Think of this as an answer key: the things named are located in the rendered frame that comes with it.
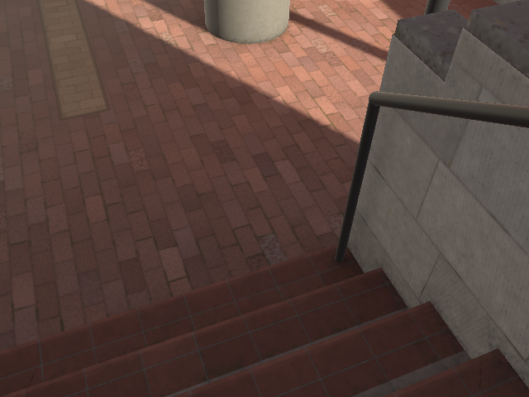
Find stairs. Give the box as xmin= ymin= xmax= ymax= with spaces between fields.
xmin=0 ymin=244 xmax=529 ymax=397

